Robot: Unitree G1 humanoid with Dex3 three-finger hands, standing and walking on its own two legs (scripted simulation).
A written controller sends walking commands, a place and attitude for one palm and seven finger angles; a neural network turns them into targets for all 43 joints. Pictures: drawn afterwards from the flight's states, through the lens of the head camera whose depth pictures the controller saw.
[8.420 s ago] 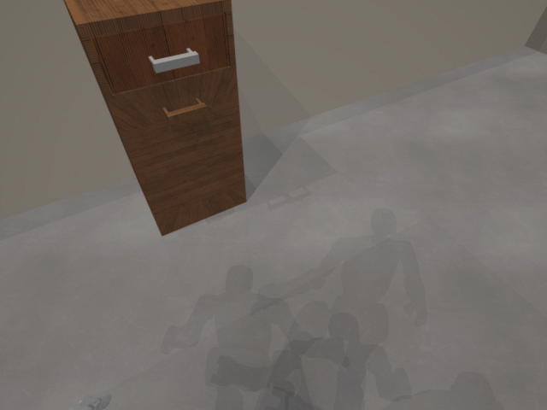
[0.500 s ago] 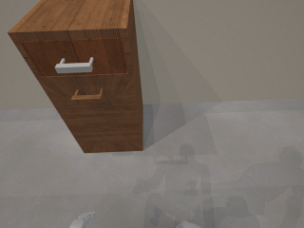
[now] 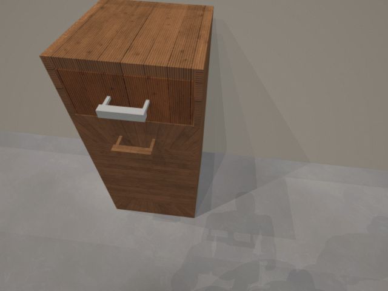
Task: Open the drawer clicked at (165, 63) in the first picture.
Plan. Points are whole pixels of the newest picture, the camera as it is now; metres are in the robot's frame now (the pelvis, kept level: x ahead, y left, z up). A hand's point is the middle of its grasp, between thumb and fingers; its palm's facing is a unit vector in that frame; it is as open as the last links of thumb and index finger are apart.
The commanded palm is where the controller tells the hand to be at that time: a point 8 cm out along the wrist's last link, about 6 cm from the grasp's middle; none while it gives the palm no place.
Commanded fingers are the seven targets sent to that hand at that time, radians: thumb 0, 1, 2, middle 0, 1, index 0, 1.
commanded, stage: come to a stop and stand still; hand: left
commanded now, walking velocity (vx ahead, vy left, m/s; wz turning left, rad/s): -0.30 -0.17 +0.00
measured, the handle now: (124, 107) +0.56 +0.27 +0.03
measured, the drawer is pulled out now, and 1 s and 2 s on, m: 0.00 0.00 0.00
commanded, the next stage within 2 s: look again from close up in 1.32 s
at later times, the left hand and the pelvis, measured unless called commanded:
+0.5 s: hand out of the picture +0.02 +0.14 -0.15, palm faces -0.01 -0.95 -0.31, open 7.4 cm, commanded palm none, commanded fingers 0.00 0.90 0.90 -0.20 -0.30 -0.20 -0.30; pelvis -0.04 -0.06 +0.00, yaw -3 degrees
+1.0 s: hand out of the picture -0.08 +0.15 -0.17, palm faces +0.06 -0.97 -0.23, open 7.4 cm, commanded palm none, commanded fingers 0.00 0.90 0.90 -0.20 -0.30 -0.20 -0.30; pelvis -0.04 -0.03 +0.00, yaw -1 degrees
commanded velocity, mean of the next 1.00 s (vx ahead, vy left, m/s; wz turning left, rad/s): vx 0.00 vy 0.05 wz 0.00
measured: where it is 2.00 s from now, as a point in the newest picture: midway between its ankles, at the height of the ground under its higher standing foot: outside the picture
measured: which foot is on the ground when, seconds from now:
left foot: down 0.00-0.42, up 0.44-0.96, down 0.98-1.00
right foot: down 0.00-0.02, up 0.04-0.40, down 0.42-1.00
